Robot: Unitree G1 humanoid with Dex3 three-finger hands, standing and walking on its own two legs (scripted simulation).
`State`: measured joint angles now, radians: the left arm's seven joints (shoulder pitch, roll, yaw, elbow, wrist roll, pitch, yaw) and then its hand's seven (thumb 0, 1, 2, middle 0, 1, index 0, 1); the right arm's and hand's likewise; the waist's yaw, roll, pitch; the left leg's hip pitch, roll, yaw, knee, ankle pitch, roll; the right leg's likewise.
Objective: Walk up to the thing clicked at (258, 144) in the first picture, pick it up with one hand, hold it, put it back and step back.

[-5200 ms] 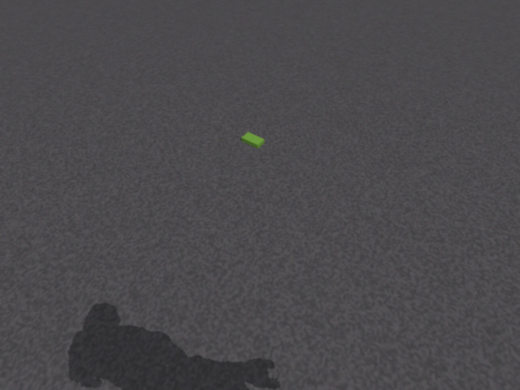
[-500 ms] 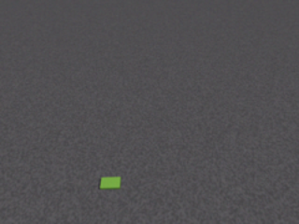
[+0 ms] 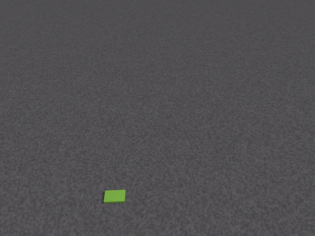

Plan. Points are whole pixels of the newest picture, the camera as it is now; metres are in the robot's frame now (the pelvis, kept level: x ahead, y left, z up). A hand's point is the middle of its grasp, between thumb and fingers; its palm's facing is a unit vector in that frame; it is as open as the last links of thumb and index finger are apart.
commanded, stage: walk up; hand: left
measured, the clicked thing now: (115, 196) +0.48 +0.29 -0.77
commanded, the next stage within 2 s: stand in 0.22 s
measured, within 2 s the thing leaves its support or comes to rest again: neither
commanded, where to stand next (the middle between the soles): +0.06 -0.02 m, yaw +3 degrees
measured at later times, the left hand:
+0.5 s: hand out of the picture +0.09 +0.25 -0.15, palm faces -0.01 -0.94 -0.34, open 7.4 cm
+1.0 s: hand out of the picture +0.08 +0.26 -0.15, palm faces +0.00 -0.94 -0.34, open 7.4 cm
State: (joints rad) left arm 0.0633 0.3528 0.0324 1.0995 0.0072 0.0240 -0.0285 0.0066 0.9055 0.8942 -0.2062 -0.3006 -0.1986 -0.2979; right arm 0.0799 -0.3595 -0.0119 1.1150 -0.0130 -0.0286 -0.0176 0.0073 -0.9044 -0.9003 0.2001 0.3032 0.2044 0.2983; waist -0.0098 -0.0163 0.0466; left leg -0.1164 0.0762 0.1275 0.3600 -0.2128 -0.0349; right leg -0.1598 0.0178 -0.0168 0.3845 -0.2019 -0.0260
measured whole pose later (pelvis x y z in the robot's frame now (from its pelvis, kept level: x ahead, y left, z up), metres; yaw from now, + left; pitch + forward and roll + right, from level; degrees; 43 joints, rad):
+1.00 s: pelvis +0.00 +0.00 +0.00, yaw +1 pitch -2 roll +0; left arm 0.10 0.34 0.00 1.15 0.00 -0.02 0.00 0.01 0.90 0.89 -0.21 -0.30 -0.20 -0.30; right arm 0.09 -0.35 0.00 1.16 -0.02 0.00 0.01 0.01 -0.91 -0.90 0.20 0.30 0.20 0.30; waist -0.01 0.00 0.04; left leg -0.07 0.06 0.11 0.29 -0.18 -0.03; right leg -0.10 0.01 -0.04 0.30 -0.17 -0.02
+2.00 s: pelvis +0.01 +0.01 +0.00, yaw +2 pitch -2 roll +0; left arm 0.10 0.34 -0.01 1.14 0.00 -0.02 0.00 0.01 0.90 0.89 -0.21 -0.30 -0.20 -0.30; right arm 0.10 -0.35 0.00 1.15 -0.02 0.00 0.00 0.01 -0.91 -0.90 0.20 0.30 0.20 0.30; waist -0.01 0.01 0.04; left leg -0.06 0.06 0.10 0.28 -0.19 -0.03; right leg -0.08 0.00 -0.04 0.30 -0.18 -0.01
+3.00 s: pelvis +0.01 +0.01 +0.00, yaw +2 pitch -2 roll +0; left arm 0.11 0.35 -0.01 1.14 0.00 -0.02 0.00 0.01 0.90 0.89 -0.21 -0.30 -0.20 -0.30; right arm 0.11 -0.35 0.00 1.14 -0.02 0.00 0.00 0.01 -0.91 -0.90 0.20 0.30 0.20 0.30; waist -0.01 0.00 0.04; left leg -0.06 0.05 0.09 0.29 -0.19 -0.03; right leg -0.08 0.00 -0.05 0.29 -0.18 -0.01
